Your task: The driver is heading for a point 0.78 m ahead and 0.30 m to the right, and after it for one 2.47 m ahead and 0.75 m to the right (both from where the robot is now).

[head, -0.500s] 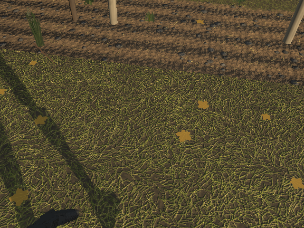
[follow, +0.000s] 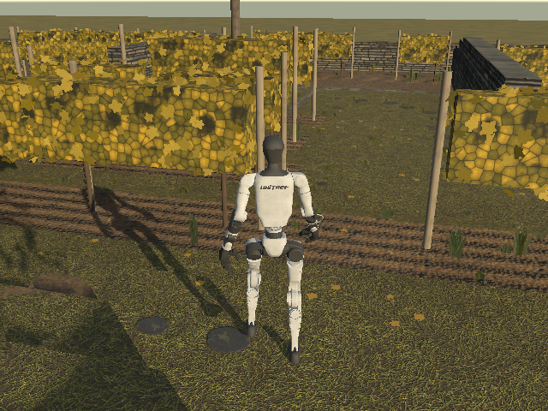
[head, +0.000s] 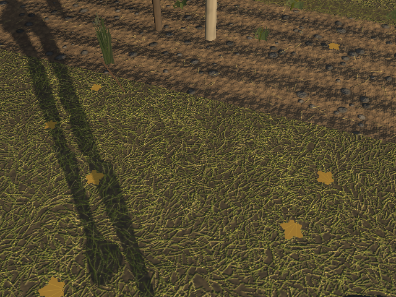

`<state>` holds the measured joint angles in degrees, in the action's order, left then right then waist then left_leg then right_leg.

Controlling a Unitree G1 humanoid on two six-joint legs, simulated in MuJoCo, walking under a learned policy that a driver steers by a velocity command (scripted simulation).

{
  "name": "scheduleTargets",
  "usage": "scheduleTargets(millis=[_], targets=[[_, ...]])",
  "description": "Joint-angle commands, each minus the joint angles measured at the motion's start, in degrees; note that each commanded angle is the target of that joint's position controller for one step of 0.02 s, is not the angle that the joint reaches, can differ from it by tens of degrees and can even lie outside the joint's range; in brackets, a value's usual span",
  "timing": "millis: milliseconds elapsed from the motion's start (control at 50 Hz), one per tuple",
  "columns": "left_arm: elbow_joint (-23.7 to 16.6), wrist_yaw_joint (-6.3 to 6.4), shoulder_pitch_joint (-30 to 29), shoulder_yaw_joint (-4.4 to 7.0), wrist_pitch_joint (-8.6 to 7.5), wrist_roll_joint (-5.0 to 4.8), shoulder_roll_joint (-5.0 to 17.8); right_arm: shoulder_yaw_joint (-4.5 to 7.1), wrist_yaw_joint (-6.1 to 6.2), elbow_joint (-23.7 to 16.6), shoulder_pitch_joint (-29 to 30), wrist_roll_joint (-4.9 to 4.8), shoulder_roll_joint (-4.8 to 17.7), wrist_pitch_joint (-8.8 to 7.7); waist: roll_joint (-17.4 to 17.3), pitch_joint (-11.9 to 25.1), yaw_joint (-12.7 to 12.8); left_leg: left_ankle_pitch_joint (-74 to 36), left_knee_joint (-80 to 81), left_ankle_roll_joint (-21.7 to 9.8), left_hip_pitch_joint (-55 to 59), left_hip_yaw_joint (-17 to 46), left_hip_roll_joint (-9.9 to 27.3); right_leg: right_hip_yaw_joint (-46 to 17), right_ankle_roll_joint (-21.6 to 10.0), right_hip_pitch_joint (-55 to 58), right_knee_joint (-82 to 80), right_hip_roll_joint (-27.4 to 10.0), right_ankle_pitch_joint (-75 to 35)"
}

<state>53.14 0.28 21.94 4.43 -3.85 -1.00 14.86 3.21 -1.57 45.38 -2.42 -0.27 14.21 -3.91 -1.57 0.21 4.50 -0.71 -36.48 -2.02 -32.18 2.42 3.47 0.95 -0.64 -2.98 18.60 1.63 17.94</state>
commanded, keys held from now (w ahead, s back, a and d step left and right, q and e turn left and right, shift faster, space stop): w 0.10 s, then w+e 0.90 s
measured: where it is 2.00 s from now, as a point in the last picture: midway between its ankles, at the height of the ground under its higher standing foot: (267, 244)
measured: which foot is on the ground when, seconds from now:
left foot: up 0.00-0.02, down 0.04-0.62, up 0.64-0.98, down 1.00-1.00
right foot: down 0.00-0.06, up 0.08-0.58, down 0.60-1.00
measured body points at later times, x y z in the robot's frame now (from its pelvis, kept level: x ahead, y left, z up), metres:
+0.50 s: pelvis +0.27 +0.02 -0.06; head +0.29 +0.02 +0.39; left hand +0.52 +0.21 -0.15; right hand +0.20 -0.24 -0.19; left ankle +0.11 +0.14 -0.74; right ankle +0.43 -0.13 -0.76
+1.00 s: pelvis +0.57 -0.05 -0.18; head +0.59 -0.05 +0.27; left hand +0.75 +0.17 -0.31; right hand +0.64 -0.36 -0.25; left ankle +0.73 +0.01 -0.90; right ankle +0.45 -0.12 -0.90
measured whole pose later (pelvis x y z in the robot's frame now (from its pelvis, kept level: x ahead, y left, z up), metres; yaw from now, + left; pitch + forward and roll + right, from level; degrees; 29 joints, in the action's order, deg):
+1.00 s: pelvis +0.57 -0.05 -0.18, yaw -28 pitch +3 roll -1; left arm 45.9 1.1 18.6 4.0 -0.6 -1.4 14.3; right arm 3.4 0.6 37.6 -6.4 0.2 14.3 -5.9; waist -0.5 2.1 2.9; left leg 5.3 -32.1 0.7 -28.9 4.3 0.7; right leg -11.6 -2.8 -12.1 35.4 8.1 25.1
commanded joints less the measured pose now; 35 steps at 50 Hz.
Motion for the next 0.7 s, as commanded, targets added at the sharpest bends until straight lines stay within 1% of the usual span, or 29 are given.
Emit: scheduleTargets(millis=[20,40,60,80,100,120,140,180,220,240,260,280,300,320,340,360,400,440,480,520,540,560,580,600,620,640,660,680,700], targets=[[-3.11,0.19,-3.38,1.85,0.11,-0.65,8.99,2.28,-1.13,-1.2,-5.97,-0.15,6.59,-1.53,7.15,1.28,-6.51,7.8,1.97,-3.18,10.92,-2.58,-1.48,-7.16,-9.3,-2.22,6.28,-15.37,-34.64],[-3.46,0.18,-4.2,1.54,0.33,-1.17,8.54,3.55,-1.3,1.72,-14.63,-0.26,8.65,-1.83,5.43,5.0,-10.5,5.32,6.28,-4.67,22.42,-4.49,-3.31,-5.22,-8.27,-5.44,17.28,-12.25,-39.45],[-4.24,-0.04,-1.72,0.8,0.11,-0.66,6.63,5.11,-1.14,3.52,-21.91,0.17,13.86,-1.88,-2.74,10.14,-11.85,3.55,9.24,-9.6,36.83,6.0,5.62,-2.65,-5.45,-16.38,35.22,-7.88,-29.25],[-4.12,-0.46,4.22,-0.64,-0.93,0.47,1.25,4.96,-1.23,3.18,-22.05,-0.94,15.07,-1.53,-14.67,12.87,-8.23,6.35,13.06,-16.72,48.51,24.52,15.4,-2.13,-2.45,-35.6,53.06,0.39,11.77],[-5.06,-0.68,0.78,0.24,-2.13,-1.14,5.01,4.18,-1.77,3.63,-24.33,-1.77,11.69,-1.37,-14.5,11.03,-10.41,14.18,19.25,-18.67,46.28,32.18,16.28,-7.3,-3.72,-43.98,57.57,0.03,13.96],[-6.7,-0.44,-4.3,1.32,-2.1,-2.45,8.43,3.31,-1.82,2.7,-20.32,-1.48,8.57,-1.26,-8.11,5.08,-9.7,14.33,19.7,-16.64,40.69,26.96,15.61,-7.83,-4.39,-46.28,58.93,-2.76,9.67],[-7.57,-0.27,-5.91,1.58,-1.39,-2.37,8.3,2.42,-1.81,1.66,-15.91,-1.03,6.32,-1.34,-3.92,2.14,-7.93,9.35,19.88,-15.55,34.02,21.79,14.71,-8.39,-4.08,-44.13,56.42,-4.27,5.99],[-7.65,-0.06,-5.24,1.8,0.42,-1.13,6.28,1.62,-1.14,0.95,-11.03,-0.49,4.52,-2.14,-3.01,0.16,-4.38,6.3,22.52,-13.11,25.12,14.97,13.31,-10.53,-3.33,-38.1,48.5,-7.75,1.22],[-7.95,-0.47,-6.1,1.41,1.26,-0.71,4.11,2.18,-0.72,2.14,-12.28,0.56,5.96,-3.0,0.21,0.1,-4.33,2.69,23.87,-12.84,23.28,9.62,12.08,-8.45,-2.13,-36.73,44.7,-7.76,-4.26],[-7.79,-0.9,-5.3,1.54,1.37,-0.08,3.91,2.63,-0.35,3.03,-13.22,1.3,7.09,-3.4,0.21,1.07,-4.09,-2.21,22.15,-12.91,24.62,8.86,13.3,-9.51,-2.18,-37.86,44.74,-7.79,-8.25],[-8.61,-1.16,-7.11,2.08,1.2,-0.45,5.25,2.49,-0.06,2.47,-13.3,1.47,7.13,-3.77,0.82,0.27,-4.13,-1.3,21.71,-10.92,25.21,4.34,10.5,-9.53,-2.5,-39.47,38.95,-6.99,-14.27],[-9.28,-1.62,-10.21,2.22,0.62,-1.01,5.04,2.3,1.0,3.24,-14.06,0.87,6.01,-4.13,-2.29,-0.31,-4.82,1.17,20.7,-8.4,27.54,3.07,10.42,-11.26,-2.98,-41.55,34.22,-7.06,-19.14],[-10.28,-2.2,-12.5,1.95,0.19,-0.78,4.27,2.29,2.14,3.21,-14.04,0.73,6.68,-4.17,-1.92,-2.11,-4.91,4.66,20.25,-6.96,21.95,-1.67,7.47,-8.88,-3.17,-38.26,26.4,-5.2,-27.84],[-11.11,-2.89,-14.99,1.6,-0.3,0.46,3.02,2.33,2.98,4.03,-15.46,0.23,6.52,-3.92,-1.93,-1.42,-5.84,6.97,17.55,-5.92,19.23,-4.41,6.35,-7.02,-3.15,-33.71,21.22,-4.07,-38.1],[-11.49,-3.69,-16.39,1.01,-0.72,0.84,1.42,2.16,3.53,4.29,-17.31,-0.09,6.02,-3.62,-1.22,-0.56,-6.59,9.91,15.59,-5.49,16.98,-6.06,6.14,-5.09,-3.36,-29.71,18.41,-3.12,-45.68],[-11.89,-4.25,-17.64,0.77,-0.75,0.79,0.75,1.9,3.83,4.62,-18.72,0.11,5.65,-3.5,-1.56,-0.69,-7.19,12.08,14.07,-5.54,15.29,-6.1,6.87,-4.6,-3.68,-27.5,17.71,-2.45,-48.9],[-13.18,-5.25,-19.95,0.54,0.24,0.23,1.05,1.62,3.88,4.53,-21.34,0.61,5.14,-3.58,-1.56,-2.9,-8.61,14.7,9.67,-5.45,16.77,-5.57,8.37,-5.34,-4.21,-30.21,16.23,-2.18,-47.77],[-15.08,-6.03,-25.09,0.13,0.83,-0.24,1.12,1.45,4.39,5.08,-25.45,0.29,4.2,-2.71,-0.35,-6.04,-11.24,15.88,2.52,-5.32,23.42,-4.29,10.85,-6.48,-4.27,-38.77,13.95,-2.68,-46.32],[-16.08,-6.95,-28.45,-0.79,0.66,-0.68,-0.22,1.04,4.4,5.16,-28.79,0.18,3.26,-1.79,-0.3,-7.19,-12.97,15.97,-2.97,-4.32,25.46,-4.09,11.79,-5.23,-4.08,-40.4,10.9,-3.01,-46.01],[-15.68,-7.48,-28.76,-1.32,0.51,-1.12,-0.75,0.88,4.51,4.36,-28.77,-0.14,3.88,-0.67,-0.28,-8.19,-13.17,13.35,-7.62,-3.68,24.91,-3.41,12.61,-3.69,-3.44,-37.81,8.65,-3.75,-43.46],[-14.48,-7.35,-26.57,-1.32,0.52,-1.04,-0.39,0.83,4.43,3.98,-27.94,-0.4,4.2,-0.2,0.21,-8.25,-12.2,10.27,-10.61,-2.89,23.94,-4.16,12.7,-2.6,-3.53,-34.26,6.32,-4.16,-42.39],[-12.45,-6.95,-21.97,-0.82,0.65,-0.32,0.82,1.11,4.12,3.76,-27.13,-0.69,5.58,0.01,-0.31,-7.05,-10.34,3.0,-16.69,-2.24,23.09,-5.58,11.98,-0.62,-4.02,-28.27,4.72,-3.5,-40.02],[-9.84,-6.14,-14.21,0.57,0.74,0.17,3.04,1.48,3.79,3.64,-27.07,-0.72,6.79,0.22,0.58,-3.48,-6.27,-7.82,-26.41,-1.75,21.03,-6.94,11.3,1.97,-5.34,-17.86,3.64,-1.49,-36.51],[-7.3,-5.12,-4.93,1.96,0.73,1.01,5.13,1.88,3.08,4.4,-27.78,-1.24,7.94,-0.49,3.2,3.11,-0.58,-10.76,-41.52,-0.56,14.57,-10.18,7.18,4.4,-8.4,0.58,0.52,0.46,-45.24],[-5.35,-4.62,0.05,2.87,1.01,1.12,10.53,1.44,2.19,4.15,-31.07,0.29,3.96,-1.77,12.45,6.49,-0.28,37.56,-69.29,3.07,-11.0,-11.72,0.92,-5.97,-14.55,23.45,14.12,-8.21,-68.98],[-6.41,-4.38,5.61,2.35,0.58,1.34,12.54,-0.16,0.85,1.56,-34.06,-0.93,4.93,-3.47,12.4,22.89,1.52,49.5,-82.18,3.87,-22.61,0.08,0.25,-21.85,-24.53,41.95,27.67,-20.91,-75.18],[-7.15,-3.99,7.56,2.62,1.59,-0.13,12.0,0.86,0.69,-1.98,-27.2,-1.52,9.4,-4.25,8.41,27.61,4.64,44.73,-73.65,3.53,-23.97,4.13,2.01,-25.97,-25.48,40.31,20.52,-20.91,-61.04],[-5.29,-2.93,8.15,3.15,2.6,-0.79,14.52,-0.17,0.9,-5.83,-22.73,-3.2,6.45,-4.71,9.41,25.69,2.24,40.85,-72.52,3.54,-32.61,3.68,1.5,-36.04,-26.58,38.46,10.59,-22.46,-26.26],[-8.57,-1.95,-0.36,2.07,2.36,0.24,11.56,0.1,2.3,-5.79,-18.2,-3.34,6.51,-4.83,-0.65,18.9,-0.41,23.95,-57.71,2.68,-31.4,4.88,3.37,-39.52,-22.57,23.03,3.16,-22.99,-4.04]])
Keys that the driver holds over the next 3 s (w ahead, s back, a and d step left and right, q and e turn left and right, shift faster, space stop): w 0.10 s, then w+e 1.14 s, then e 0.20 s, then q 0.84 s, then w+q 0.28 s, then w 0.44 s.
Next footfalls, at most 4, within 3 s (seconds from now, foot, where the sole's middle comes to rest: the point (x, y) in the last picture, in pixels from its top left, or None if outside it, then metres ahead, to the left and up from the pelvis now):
0.04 left None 0.15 0.14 -0.78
0.60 right None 0.49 -0.13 -0.94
1.00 left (222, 241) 0.77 0.00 -0.94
1.48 right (304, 245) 0.77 -0.34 -0.94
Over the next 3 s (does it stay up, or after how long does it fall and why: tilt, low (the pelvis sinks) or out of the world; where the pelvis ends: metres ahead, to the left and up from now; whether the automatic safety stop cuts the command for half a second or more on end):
stays up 0.96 -0.20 -0.18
